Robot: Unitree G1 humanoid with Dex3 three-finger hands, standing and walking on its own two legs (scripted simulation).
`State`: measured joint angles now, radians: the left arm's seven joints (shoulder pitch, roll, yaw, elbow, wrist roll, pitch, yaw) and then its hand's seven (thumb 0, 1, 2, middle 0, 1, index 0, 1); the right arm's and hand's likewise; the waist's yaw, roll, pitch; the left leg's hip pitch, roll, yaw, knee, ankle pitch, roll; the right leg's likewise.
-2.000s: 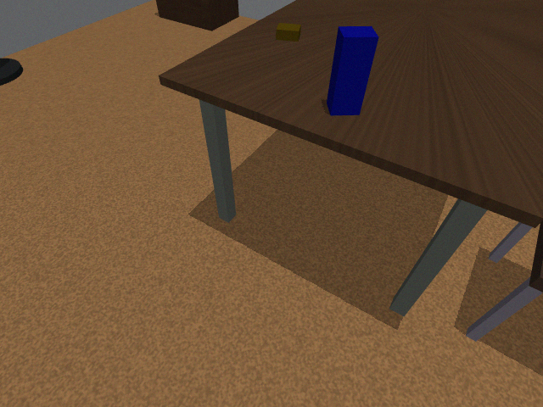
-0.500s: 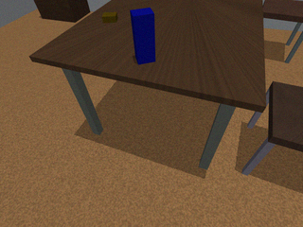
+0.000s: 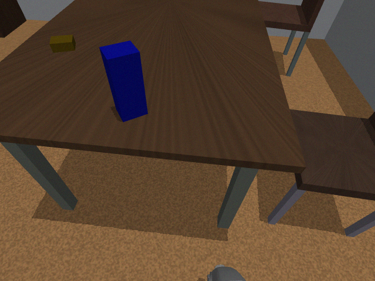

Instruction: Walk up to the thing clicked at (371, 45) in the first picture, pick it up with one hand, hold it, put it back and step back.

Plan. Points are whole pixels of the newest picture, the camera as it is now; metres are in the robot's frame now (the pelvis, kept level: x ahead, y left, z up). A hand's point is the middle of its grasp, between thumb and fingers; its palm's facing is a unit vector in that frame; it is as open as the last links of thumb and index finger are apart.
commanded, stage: walk up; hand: left
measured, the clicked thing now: (126, 84) +0.60 +0.16 +0.09
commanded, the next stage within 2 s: stand in 1.76 s
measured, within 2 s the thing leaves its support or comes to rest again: neither
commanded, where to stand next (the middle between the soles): +0.12 +0.01 m, yaw -8 degrees
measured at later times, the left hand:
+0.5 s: hand (86, 261) +0.22 +0.25 -0.17, palm faces -0.15 -0.92 -0.37, open 7.4 cm
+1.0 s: hand (84, 263) +0.21 +0.25 -0.15, palm faces -0.18 -0.92 -0.35, open 7.4 cm
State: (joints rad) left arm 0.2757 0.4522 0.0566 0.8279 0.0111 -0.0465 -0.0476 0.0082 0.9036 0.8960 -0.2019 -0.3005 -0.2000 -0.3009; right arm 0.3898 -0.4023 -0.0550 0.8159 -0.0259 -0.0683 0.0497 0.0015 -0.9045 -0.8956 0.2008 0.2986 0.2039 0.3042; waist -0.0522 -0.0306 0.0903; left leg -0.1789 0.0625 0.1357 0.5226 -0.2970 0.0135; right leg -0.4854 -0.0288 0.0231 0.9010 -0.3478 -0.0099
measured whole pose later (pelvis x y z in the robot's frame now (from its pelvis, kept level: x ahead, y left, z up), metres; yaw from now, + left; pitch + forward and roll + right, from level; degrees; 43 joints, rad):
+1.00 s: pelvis +0.07 +0.01 +0.00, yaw -10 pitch -3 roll +0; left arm 0.10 0.36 0.00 1.06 0.01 -0.01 -0.01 0.01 0.90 0.90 -0.20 -0.30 -0.20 -0.30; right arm 0.11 -0.36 0.01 1.07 0.00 -0.01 0.02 0.00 -0.91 -0.90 0.20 0.30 0.20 0.30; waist 0.00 0.01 0.07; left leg -0.22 0.05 0.04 0.53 -0.25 -0.03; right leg -0.23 0.00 0.06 0.55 -0.26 0.01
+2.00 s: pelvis +0.09 +0.02 +0.01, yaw -10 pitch -2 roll +0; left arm 0.08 0.35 0.00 1.13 0.01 -0.01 0.00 0.01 0.90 0.90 -0.20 -0.30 -0.20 -0.30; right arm 0.07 -0.34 -0.02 1.14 -0.01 0.00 0.01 0.00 -0.91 -0.90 0.20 0.30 0.20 0.30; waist -0.01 0.00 0.05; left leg -0.11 0.04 0.04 0.32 -0.17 -0.02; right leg -0.11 -0.01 0.05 0.33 -0.18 0.03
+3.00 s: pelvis +0.09 +0.02 +0.01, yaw -9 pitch -2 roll +0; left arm 0.12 0.36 -0.01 1.11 0.02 -0.01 0.00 0.01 0.90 0.90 -0.20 -0.30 -0.20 -0.30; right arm 0.10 -0.35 -0.01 1.14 -0.01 0.00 0.02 0.00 -0.91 -0.90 0.20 0.30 0.20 0.30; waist 0.00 0.00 0.06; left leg -0.11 0.04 0.03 0.32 -0.18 -0.03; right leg -0.10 -0.01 0.04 0.32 -0.19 0.02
